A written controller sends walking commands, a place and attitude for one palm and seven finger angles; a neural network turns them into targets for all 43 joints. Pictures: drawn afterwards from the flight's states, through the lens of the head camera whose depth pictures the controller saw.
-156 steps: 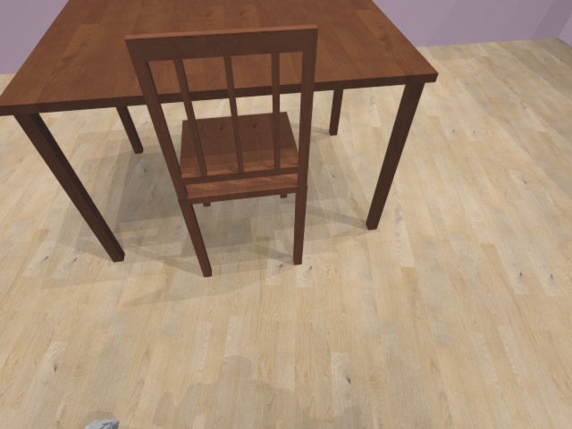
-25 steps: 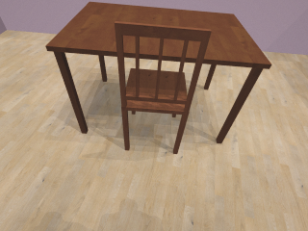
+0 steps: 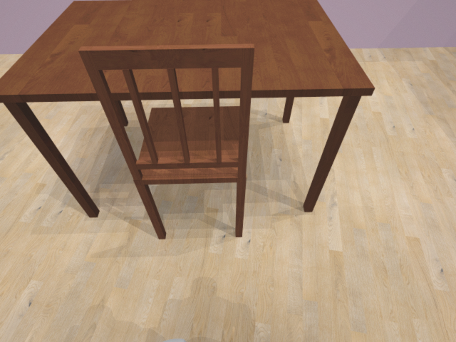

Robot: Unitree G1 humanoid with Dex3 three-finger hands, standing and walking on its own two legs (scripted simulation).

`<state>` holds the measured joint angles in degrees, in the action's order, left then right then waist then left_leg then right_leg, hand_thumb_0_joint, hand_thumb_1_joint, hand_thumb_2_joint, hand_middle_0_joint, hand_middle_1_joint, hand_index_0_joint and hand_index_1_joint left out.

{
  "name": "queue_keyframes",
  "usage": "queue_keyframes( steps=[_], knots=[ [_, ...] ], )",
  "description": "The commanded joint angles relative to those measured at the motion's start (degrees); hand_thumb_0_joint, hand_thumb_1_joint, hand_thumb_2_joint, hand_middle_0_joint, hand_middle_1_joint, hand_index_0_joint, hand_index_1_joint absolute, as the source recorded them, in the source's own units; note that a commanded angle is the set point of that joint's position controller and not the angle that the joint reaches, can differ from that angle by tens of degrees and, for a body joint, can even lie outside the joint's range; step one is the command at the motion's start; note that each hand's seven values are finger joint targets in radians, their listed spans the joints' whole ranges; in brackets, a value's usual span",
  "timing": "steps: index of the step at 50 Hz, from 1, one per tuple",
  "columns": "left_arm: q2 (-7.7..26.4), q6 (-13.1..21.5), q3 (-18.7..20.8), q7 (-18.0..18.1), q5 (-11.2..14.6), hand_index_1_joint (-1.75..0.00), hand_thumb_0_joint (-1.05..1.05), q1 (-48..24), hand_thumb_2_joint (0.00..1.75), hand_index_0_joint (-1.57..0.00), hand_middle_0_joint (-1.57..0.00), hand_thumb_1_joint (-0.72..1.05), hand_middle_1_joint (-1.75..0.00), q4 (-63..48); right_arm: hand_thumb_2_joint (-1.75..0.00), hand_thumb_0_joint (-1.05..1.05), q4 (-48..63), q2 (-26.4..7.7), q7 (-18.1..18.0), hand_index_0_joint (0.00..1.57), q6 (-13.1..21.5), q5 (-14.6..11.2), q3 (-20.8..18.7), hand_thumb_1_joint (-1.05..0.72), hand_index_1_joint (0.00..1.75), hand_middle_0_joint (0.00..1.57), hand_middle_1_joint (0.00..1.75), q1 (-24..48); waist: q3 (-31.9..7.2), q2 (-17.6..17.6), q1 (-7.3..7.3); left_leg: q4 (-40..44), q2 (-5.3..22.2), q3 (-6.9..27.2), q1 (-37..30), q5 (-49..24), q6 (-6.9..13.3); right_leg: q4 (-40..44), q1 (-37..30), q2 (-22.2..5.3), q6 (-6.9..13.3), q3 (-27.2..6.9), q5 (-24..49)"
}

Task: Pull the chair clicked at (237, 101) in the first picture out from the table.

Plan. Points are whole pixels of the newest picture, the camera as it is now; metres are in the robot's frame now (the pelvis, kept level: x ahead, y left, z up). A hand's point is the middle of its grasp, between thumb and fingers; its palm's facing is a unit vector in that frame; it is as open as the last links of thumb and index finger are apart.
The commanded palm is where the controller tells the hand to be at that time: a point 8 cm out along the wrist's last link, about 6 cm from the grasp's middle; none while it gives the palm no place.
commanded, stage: take the last steps up to it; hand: left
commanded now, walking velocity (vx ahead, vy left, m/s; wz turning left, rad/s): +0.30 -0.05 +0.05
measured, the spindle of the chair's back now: (180, 121) +0.69 +0.17 -0.04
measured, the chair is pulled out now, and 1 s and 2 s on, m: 0.00 0.00 0.00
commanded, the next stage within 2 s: come to a stop and stand still in 0.40 s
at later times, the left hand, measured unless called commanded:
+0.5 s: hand out of the picture +0.14 +0.17 -0.18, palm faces +0.08 -0.99 -0.13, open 7.4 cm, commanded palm none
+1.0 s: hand (167, 279) +0.28 +0.15 -0.15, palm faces +0.09 -0.96 -0.26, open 7.3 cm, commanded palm none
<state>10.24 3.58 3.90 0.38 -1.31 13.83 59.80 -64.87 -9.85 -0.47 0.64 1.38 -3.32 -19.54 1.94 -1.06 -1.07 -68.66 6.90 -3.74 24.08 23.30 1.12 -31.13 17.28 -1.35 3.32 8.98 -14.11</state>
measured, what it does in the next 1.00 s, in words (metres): walks ahead: left foot, then right foot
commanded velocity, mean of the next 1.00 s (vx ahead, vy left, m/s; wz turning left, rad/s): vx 0.01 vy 0.02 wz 0.02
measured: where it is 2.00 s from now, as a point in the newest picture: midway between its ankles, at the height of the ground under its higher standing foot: outside the picture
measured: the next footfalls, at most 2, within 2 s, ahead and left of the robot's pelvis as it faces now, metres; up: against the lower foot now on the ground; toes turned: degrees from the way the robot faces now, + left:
left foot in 0.34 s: +0.25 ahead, +0.09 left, +0.00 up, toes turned +8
right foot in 0.70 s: +0.31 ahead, -0.16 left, +0.00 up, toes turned -2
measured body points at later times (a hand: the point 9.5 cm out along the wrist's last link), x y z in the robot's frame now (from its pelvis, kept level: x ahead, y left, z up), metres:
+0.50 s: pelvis +0.18 +0.00 +0.00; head +0.20 +0.03 +0.45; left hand +0.14 +0.22 -0.17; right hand +0.26 -0.23 -0.13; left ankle +0.21 +0.09 -0.73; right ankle +0.14 -0.12 -0.66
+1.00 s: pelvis +0.20 -0.04 +0.01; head +0.24 -0.05 +0.45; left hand +0.27 +0.20 -0.13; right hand +0.26 -0.28 -0.16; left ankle +0.16 +0.09 -0.67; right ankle +0.27 -0.16 -0.73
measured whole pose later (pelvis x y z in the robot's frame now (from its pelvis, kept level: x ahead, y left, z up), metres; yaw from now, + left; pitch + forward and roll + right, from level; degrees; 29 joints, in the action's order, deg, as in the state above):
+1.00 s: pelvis +0.20 -0.04 +0.01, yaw +3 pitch -1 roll +2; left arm 8.7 -0.3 2.9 3.0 -1.8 8.2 56.9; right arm -59.4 -11.2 -1.5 -3.8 0.6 -3.8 -9.8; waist 5.5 -0.6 0.4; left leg -57.5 -0.7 -0.9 22.2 28.6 -3.3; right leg -27.6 18.1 -4.3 0.4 3.1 -8.8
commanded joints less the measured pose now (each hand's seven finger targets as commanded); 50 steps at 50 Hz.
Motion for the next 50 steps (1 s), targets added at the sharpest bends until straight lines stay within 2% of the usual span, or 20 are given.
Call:
queue_keyframes(
  steps=[1, 7, 11, 13, 15, 16, 17, 18, 19, 21, 23, 25, 29, 33, 35, 37, 38, 40, 44, 50],
  knots=[
    [4.55, 0.76, -0.23, 0.83, -0.26, -0.3, 0.0, 7.87, 0.9, -0.2, -0.2, 0.9, -0.3, 0.65, -0.9, 0.0, 4.63, -0.21, 0.57, 0.2, 0.88, 0.35, -0.34, -0.9, 0.3, 0.2, 0.3, 0.16, 1.37, 3.9, 0.39, 2.92, 1.55, 0.6, 7.52, -5.89, -0.27, 20.64, -3.94, -14.32, 6.29, -13.61, 3.1],
    [4.52, 1.26, -0.5, 0.83, -0.36, -0.3, 0.0, 11.66, 0.9, -0.2, -0.2, 0.9, -0.3, 2.38, -0.9, 0.0, 8.49, -1.19, 1.24, 0.2, 1.02, 0.1, -0.37, -0.9, 0.3, 0.2, 0.3, 8.68, 3.66, 4.7, 1.67, 17.32, 0.86, -0.23, 10.35, -7.25, -0.65, 22.37, -9.6, -14.56, 8.92, -13.59, 6.5],
    [5.02, 1.24, -0.29, 0.77, -0.38, -0.3, 0.0, 13.71, 0.9, -0.2, -0.2, 0.9, -0.3, 3.65, -0.9, 0.0, 9.6, -0.41, 1.26, 0.2, 2.08, -0.05, 0.15, -0.9, 0.3, 0.2, 0.3, 12.11, 3.17, 2.34, 2.67, 26.96, -1.49, -2.27, 6.15, -6.26, 0.41, 18.57, -13.65, -14.14, 8.42, -12.02, 18.11],
    [4.95, 0.98, -0.33, 0.69, -0.1, -0.3, 0.0, 13.95, 0.9, -0.2, -0.2, 0.9, -0.3, 4.24, -0.9, 0.0, 8.84, -0.36, 0.84, 0.2, 2.49, -0.07, 0.33, -0.9, 0.3, 0.2, 0.3, 10.22, 2.14, 2.85, 1.51, 32.05, -3.57, -3.96, 0.32, -8.22, 1.3, 14.13, -14.23, -12.01, 6.89, -9.26, 25.27],
    [4.15, 0.77, -0.51, 0.63, 0.3, -0.3, 0.0, 12.67, 0.9, -0.2, -0.2, 0.9, -0.3, 4.18, -0.9, 0.0, 5.78, -2.0, -0.07, 0.2, 3.11, 0.15, 0.0, -0.9, 0.3, 0.2, 0.3, 1.21, -0.87, 1.07, -2.55, 39.45, -5.21, -3.53, -14.61, -14.3, 2.61, 1.2, -9.24, -8.36, 4.25, -5.96, 29.94],
    [2.81, 0.75, -0.67, 0.36, 0.6, -0.3, 0.0, 13.02, 0.9, -0.2, -0.2, 0.9, -0.3, 3.45, -0.9, 0.0, 4.37, -6.51, -0.76, 0.2, 3.55, 0.63, -1.04, -0.9, 0.3, 0.2, 0.3, -5.8, -5.21, -4.58, -5.19, 42.99, 3.13, 7.71, -26.05, -19.71, 6.25, -12.04, -0.55, -4.23, 1.23, -3.5, 19.92],
    [0.28, 0.82, -1.4, -0.12, 1.07, -0.3, 0.0, 13.32, 0.9, -0.2, -0.2, 0.9, -0.3, 1.83, -0.9, 0.0, 3.65, -11.83, -1.26, 0.2, 3.53, 0.54, -2.06, -0.9, 0.3, 0.2, 0.3, -10.39, -8.28, -15.95, -5.06, 49.01, 17.83, 27.02, -35.13, -32.04, 13.73, -29.51, 13.97, 2.28, -1.58, -0.81, -14.2],
    [3.02, 0.47, -0.79, 0.15, 0.33, -0.3, 0.0, 11.39, 0.9, -0.2, -0.2, 0.9, -0.3, 0.86, -0.9, 0.0, 3.67, -11.91, -1.64, 0.2, 2.64, -0.32, -1.81, -0.9, 0.3, 0.2, 0.3, -9.5, -7.48, -8.82, -4.52, 50.52, 20.2, 28.69, -32.16, -32.49, 17.05, -37.75, 16.27, 0.78, -0.69, -6.34, -19.3],
    [3.06, 0.06, -0.68, 0.27, 0.1, -0.3, 0.0, 9.74, 0.9, -0.2, -0.2, 0.9, -0.3, 0.6, -0.9, 0.0, 4.8, -10.67, -1.73, 0.2, 2.63, -0.52, -1.31, -0.9, 0.3, 0.2, 0.3, -5.61, -3.93, -5.07, -3.09, 52.46, 18.51, 25.87, -24.64, -26.53, 16.61, -40.72, 16.52, -0.82, -0.76, -7.71, -17.17],
    [1.23, -0.7, -0.4, -0.24, -0.28, -0.3, 0.0, 9.45, 0.9, -0.2, -0.2, 0.9, -0.3, 1.75, -0.9, 0.0, 6.07, -4.78, -1.65, 0.2, 3.32, -0.56, 0.28, -0.9, 0.3, 0.2, 0.3, 1.51, 2.44, -4.05, 0.17, 56.29, 13.4, 17.62, -13.85, -21.28, 12.73, -38.44, 14.99, -4.06, -2.03, -9.74, -8.81],
    [-0.46, -1.86, -0.63, -0.42, -0.38, -0.3, 0.0, 11.96, 0.9, -0.2, -0.2, 0.9, -0.3, 2.57, -0.9, 0.0, 5.9, -3.3, -1.55, 0.2, 3.69, -0.63, 0.73, -0.9, 0.3, 0.2, 0.3, 3.46, 1.29, -4.87, 2.39, 56.5, 8.95, 9.3, -9.93, -24.31, 10.08, -33.53, 10.47, -4.21, -3.1, -8.36, -4.38],
    [-1.21, -2.58, -0.52, -0.31, -0.35, -0.3, 0.0, 12.29, 0.9, -0.2, -0.2, 0.9, -0.3, 2.25, -0.9, 0.0, 6.38, -2.99, -1.59, 0.2, 3.96, -0.55, 0.31, -0.9, 0.3, 0.2, 0.3, 3.42, -0.51, -3.92, 3.29, 56.35, 7.43, 5.24, -9.1, -28.55, 9.85, -28.37, 8.01, -4.34, -3.86, -7.69, -2.53],
    [-1.68, -3.18, -1.75, 0.73, 0.15, -0.3, 0.0, 8.31, 0.9, -0.2, -0.2, 0.9, -0.3, 1.42, -0.9, 0.0, 5.54, -4.16, -1.98, 0.2, 2.99, -0.34, 1.2, -0.9, 0.3, 0.2, 0.3, 4.18, -1.57, -4.47, 2.47, 51.38, 6.83, 3.29, -10.76, -44.11, 9.0, -12.06, 1.57, -2.93, -4.83, -6.09, -1.4],
    [2.18, -3.16, -1.46, 1.37, 0.13, -0.3, 0.0, 8.01, 0.9, -0.2, -0.2, 0.9, -0.3, 1.64, -0.9, 0.0, 4.42, -5.73, -1.95, 0.2, 1.08, -0.65, 0.59, -0.9, 0.3, 0.2, 0.3, 3.97, -3.18, -5.37, 2.97, 44.69, 4.26, 2.84, -12.46, -36.22, 4.22, 3.81, -6.15, -1.94, -5.0, -5.21, 8.87],
    [7.65, -2.41, -0.7, 1.9, -0.16, -0.3, 0.0, 7.49, 0.9, -0.2, -0.2, 0.9, -0.3, 0.86, -0.9, 0.0, 4.6, -3.56, -1.68, 0.2, 0.31, -1.16, 0.42, -0.9, 0.3, 0.2, 0.3, 2.16, -3.44, 2.79, 1.96, 40.12, -1.1, 2.0, -7.55, -18.15, -0.52, 4.29, -9.98, -9.45, -1.78, -16.3, 33.47],
    [10.56, -2.58, -0.2, 1.8, 0.12, -0.3, 0.0, 5.26, 0.9, -0.2, -0.2, 0.9, -0.3, 0.21, -0.9, 0.0, 4.23, -1.89, -1.42, 0.2, -1.09, -1.3, 0.0, -0.9, 0.3, 0.2, 0.3, -0.67, -4.97, 5.73, 0.57, 34.46, -5.0, -0.63, -8.31, -4.4, -2.28, 5.49, -9.24, -17.42, 3.71, -18.57, 46.42],
    [11.19, -2.6, 0.17, 2.04, 0.1, -0.3, 0.0, 5.01, 0.9, -0.2, -0.2, 0.9, -0.3, 0.17, -0.9, 0.0, 4.29, -1.85, -1.59, 0.2, -1.93, -1.17, -0.22, -0.9, 0.3, 0.2, 0.3, -0.31, -6.73, 11.92, 1.1, 28.1, -5.62, -1.2, -7.09, 3.57, -2.95, 6.97, -10.76, -18.41, 5.51, -20.35, 50.26],
    [10.34, -3.12, 0.52, 2.7, 0.01, -0.3, 0.0, 4.59, 0.9, -0.2, -0.2, 0.9, -0.3, -0.27, -0.9, 0.0, 5.37, -3.23, -1.98, 0.2, -2.83, -0.95, -0.75, -0.9, 0.3, 0.2, 0.3, 2.04, -5.19, 14.53, 2.95, 15.16, -5.85, 2.68, -2.29, 11.24, -3.0, 7.51, -10.83, -20.97, 8.85, -21.55, 56.81],
    [10.91, -3.64, 1.79, 3.38, -0.08, -0.3, 0.0, 2.49, 0.9, -0.2, -0.2, 0.9, -0.3, -2.2, -0.9, 0.0, 6.73, -3.91, -1.48, 0.2, -3.71, -0.95, -1.32, -0.9, 0.3, 0.2, 0.3, 4.35, -6.38, 7.51, 3.32, 4.99, -6.42, 5.27, 3.04, 7.73, -3.96, 6.91, -14.22, -19.93, 9.54, -18.72, 51.74],
    [11.15, -4.28, 1.99, 3.11, -0.88, -0.3, 0.0, -0.08, 0.9, -0.2, -0.2, 0.9, -0.3, -5.13, -0.9, 0.0, 8.68, -2.91, -0.46, 0.2, -3.59, -0.84, -1.06, -0.9, 0.3, 0.2, 0.3, 4.86, -6.93, 12.65, 2.98, 17.53, -6.49, 3.41, -3.23, 3.88, -4.01, 11.76, -8.75, -16.83, 7.49, -18.33, 24.75]
  ],
)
